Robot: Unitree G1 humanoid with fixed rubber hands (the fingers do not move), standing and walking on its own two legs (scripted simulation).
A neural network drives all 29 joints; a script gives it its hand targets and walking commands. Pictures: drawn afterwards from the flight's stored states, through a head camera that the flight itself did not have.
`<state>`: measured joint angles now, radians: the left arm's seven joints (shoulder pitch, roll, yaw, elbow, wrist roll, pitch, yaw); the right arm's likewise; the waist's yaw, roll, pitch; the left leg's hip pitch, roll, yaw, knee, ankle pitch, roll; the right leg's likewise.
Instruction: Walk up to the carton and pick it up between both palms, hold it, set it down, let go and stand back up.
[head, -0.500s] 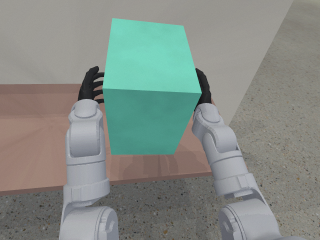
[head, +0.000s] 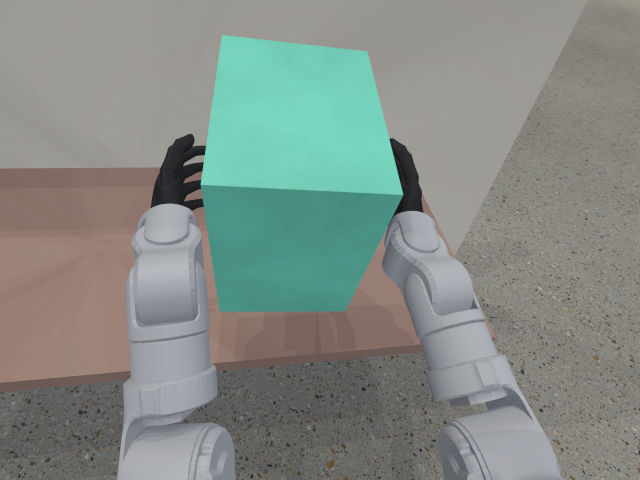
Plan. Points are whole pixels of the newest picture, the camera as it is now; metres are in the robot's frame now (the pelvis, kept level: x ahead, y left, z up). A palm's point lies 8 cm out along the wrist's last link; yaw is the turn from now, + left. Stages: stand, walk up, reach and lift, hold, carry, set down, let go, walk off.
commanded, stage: hold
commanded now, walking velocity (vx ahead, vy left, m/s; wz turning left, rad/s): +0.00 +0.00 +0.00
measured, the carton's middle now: (290, 187) +0.40 +0.01 +0.18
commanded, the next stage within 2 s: none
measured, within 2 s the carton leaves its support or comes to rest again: neither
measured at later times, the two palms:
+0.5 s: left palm (180, 206) +0.36 +0.13 +0.19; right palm (408, 209) +0.35 -0.12 +0.18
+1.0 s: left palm (177, 207) +0.35 +0.14 +0.19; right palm (406, 211) +0.35 -0.12 +0.18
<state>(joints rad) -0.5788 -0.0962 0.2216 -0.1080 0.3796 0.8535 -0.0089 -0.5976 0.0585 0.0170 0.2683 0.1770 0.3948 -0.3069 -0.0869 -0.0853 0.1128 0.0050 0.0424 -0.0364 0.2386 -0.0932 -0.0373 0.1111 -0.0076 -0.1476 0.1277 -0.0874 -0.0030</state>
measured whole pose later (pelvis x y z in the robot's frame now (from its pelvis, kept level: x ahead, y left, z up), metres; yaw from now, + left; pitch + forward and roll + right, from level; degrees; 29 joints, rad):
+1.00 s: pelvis +0.00 +0.00 +0.00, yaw -1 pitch -10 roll -1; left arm -0.55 -0.10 0.20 -0.19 0.39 0.88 -0.02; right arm -0.56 0.05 0.05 0.20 0.19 0.40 -0.33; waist -0.09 -0.10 0.13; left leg 0.03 0.05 -0.03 0.24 -0.10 -0.04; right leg 0.13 0.00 -0.14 0.13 -0.10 0.00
